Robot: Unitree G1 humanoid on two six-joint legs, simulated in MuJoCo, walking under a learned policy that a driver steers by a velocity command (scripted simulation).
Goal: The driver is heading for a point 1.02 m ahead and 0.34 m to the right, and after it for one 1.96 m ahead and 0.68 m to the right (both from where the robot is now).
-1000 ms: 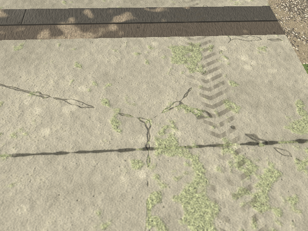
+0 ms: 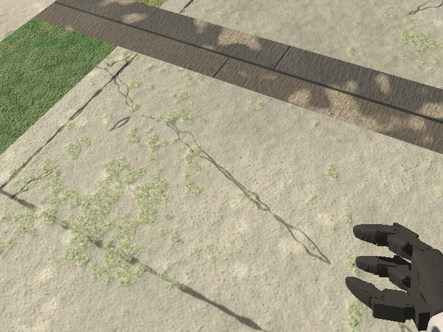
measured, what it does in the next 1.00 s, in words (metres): walks ahead, turning right: right foot, then left foot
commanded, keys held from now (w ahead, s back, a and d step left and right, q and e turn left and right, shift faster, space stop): w+e+shift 0.28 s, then e+shift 0.44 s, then shift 0.22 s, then q+shift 0.06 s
